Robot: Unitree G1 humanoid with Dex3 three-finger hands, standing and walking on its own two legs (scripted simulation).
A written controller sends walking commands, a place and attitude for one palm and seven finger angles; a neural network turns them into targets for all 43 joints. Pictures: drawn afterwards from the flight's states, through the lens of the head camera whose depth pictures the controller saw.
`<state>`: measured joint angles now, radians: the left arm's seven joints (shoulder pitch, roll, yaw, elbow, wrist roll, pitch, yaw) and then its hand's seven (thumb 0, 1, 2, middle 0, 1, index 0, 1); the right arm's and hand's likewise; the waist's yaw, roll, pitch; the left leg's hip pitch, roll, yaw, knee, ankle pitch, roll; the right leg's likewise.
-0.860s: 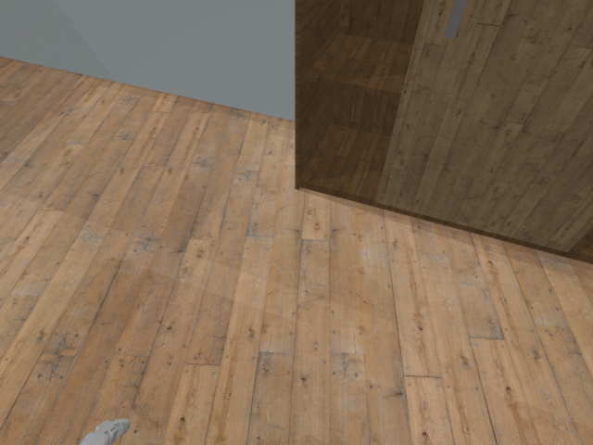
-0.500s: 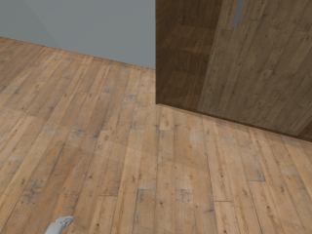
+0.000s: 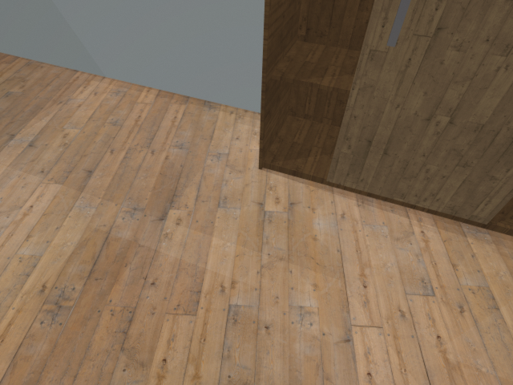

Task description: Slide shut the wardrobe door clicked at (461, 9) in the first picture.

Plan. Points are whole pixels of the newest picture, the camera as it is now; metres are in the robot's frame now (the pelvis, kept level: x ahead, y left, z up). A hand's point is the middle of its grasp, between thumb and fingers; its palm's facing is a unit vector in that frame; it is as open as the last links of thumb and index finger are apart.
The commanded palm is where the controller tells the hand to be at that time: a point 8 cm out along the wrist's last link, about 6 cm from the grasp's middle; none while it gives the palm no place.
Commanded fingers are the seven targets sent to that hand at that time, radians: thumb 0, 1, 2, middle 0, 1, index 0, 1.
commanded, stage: stand and wait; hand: right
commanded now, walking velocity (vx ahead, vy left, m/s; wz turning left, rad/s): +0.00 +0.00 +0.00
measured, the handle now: out of the picture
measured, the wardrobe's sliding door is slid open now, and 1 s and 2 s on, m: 0.38 0.38 0.38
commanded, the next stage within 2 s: look at it before walking up in 0.26 s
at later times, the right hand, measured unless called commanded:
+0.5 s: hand out of the picture +0.08 -0.24 -0.16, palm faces -0.03 +0.95 -0.32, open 7.4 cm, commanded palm none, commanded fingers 0.00 -0.90 -0.90 0.20 0.30 0.20 0.30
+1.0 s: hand out of the picture +0.09 -0.24 -0.15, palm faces -0.03 +0.94 -0.33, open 7.4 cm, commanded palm none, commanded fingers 0.00 -0.90 -0.90 0.20 0.30 0.20 0.30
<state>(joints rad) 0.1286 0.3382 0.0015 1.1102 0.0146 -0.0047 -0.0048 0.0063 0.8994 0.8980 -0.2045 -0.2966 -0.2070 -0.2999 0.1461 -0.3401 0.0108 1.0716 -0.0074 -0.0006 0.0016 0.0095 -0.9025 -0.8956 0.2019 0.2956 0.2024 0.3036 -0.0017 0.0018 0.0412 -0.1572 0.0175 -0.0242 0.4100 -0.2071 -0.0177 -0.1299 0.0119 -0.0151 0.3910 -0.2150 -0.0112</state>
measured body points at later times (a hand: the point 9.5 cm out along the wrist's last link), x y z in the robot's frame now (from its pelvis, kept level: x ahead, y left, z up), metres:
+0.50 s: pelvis +0.00 +0.01 +0.00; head +0.01 +0.00 +0.45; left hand +0.08 +0.30 -0.13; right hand +0.08 -0.28 -0.14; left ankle +0.01 +0.13 -0.74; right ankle +0.00 -0.11 -0.74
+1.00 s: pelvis +0.01 +0.00 +0.00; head +0.01 +0.00 +0.45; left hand +0.10 +0.30 -0.13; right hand +0.09 -0.29 -0.13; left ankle +0.01 +0.13 -0.74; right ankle +0.00 -0.11 -0.74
